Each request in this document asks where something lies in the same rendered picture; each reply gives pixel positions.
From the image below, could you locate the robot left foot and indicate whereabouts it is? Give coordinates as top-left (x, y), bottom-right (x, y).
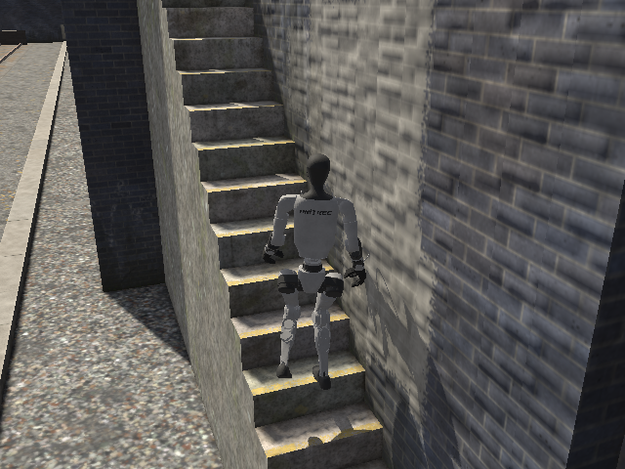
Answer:
top-left (276, 363), bottom-right (292, 378)

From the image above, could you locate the robot head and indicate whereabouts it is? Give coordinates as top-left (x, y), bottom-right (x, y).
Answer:
top-left (300, 153), bottom-right (333, 200)

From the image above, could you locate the left robot upper arm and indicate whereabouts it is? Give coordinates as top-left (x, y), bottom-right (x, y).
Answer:
top-left (271, 194), bottom-right (297, 246)

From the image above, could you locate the robot right forearm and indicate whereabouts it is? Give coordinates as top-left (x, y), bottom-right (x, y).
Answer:
top-left (349, 238), bottom-right (364, 271)

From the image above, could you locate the right robot upper arm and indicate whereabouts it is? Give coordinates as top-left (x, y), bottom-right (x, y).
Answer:
top-left (337, 197), bottom-right (359, 252)

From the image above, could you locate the left robot hand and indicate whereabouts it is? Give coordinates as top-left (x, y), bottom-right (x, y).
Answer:
top-left (262, 243), bottom-right (284, 264)

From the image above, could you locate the right robot hand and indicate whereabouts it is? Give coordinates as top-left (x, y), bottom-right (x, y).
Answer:
top-left (344, 268), bottom-right (366, 287)

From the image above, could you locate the robot left forearm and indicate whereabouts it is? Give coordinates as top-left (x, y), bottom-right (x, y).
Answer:
top-left (265, 232), bottom-right (280, 255)

